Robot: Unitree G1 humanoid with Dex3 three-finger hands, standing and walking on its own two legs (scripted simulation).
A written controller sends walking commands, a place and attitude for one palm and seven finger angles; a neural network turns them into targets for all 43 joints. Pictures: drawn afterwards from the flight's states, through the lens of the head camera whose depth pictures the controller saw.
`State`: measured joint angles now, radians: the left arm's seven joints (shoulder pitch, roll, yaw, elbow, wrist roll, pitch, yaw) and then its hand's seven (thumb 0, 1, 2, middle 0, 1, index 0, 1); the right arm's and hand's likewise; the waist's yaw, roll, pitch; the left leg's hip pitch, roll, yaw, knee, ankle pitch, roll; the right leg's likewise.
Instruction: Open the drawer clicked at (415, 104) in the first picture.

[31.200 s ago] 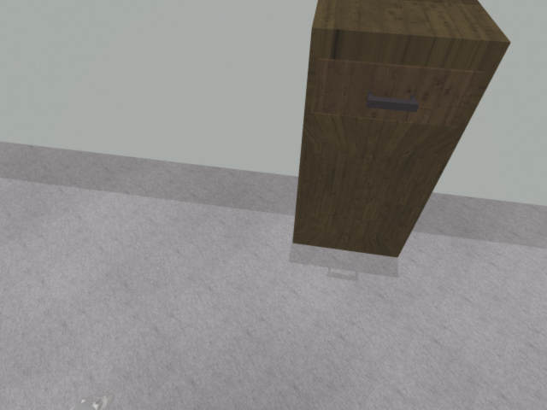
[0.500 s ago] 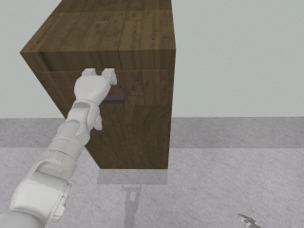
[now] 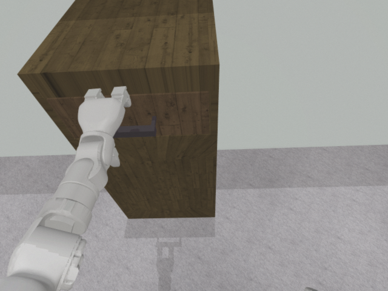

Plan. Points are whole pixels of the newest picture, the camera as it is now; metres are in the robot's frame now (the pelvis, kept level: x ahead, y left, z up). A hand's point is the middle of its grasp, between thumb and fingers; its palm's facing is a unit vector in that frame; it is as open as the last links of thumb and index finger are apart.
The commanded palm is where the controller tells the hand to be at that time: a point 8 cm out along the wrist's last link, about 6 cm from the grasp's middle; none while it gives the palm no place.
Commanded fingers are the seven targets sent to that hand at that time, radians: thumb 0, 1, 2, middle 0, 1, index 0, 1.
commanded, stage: re-aim the fingers above the handle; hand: left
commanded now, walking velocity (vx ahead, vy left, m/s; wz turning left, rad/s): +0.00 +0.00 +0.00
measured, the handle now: (132, 125) +0.52 +0.19 +0.01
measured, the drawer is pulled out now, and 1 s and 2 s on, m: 0.00 0.00 0.00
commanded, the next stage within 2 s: lower the fingers behind the handle in 0.06 s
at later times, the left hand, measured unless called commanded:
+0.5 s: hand (115, 139) +0.44 +0.20 +0.05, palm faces +0.02 +0.05 -1.00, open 13.8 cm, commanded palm +0.41 +0.19 +0.10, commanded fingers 0.00 -0.50 0.30 -0.30 -1.20 -0.30 -1.20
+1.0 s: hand (131, 152) +0.42 +0.17 +0.02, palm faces +0.04 +0.00 -1.00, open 13.8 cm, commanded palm +0.41 +0.19 +0.07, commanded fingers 0.00 -0.50 0.30 -0.30 -1.20 -0.30 -1.20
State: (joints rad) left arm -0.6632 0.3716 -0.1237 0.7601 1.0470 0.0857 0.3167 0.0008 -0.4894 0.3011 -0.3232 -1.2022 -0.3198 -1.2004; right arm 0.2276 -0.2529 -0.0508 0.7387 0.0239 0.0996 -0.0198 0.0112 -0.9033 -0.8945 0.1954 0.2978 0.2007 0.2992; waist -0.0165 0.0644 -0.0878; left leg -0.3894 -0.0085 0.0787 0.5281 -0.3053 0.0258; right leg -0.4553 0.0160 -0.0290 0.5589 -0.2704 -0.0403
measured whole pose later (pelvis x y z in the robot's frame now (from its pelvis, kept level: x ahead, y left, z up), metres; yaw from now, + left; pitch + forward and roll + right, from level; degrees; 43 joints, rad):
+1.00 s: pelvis -0.01 +0.00 -0.01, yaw +1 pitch +13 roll +1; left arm -0.68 0.29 -0.17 0.91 1.10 0.05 0.43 0.00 -0.49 0.30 -0.35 -1.26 -0.32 -1.21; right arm 0.24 -0.24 -0.07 0.73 0.01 0.08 -0.01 0.01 -0.90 -0.89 0.20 0.30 0.20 0.30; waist -0.04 0.05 -0.11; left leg -0.54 -0.01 0.06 0.65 -0.34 0.03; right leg -0.59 0.01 -0.05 0.66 -0.30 -0.04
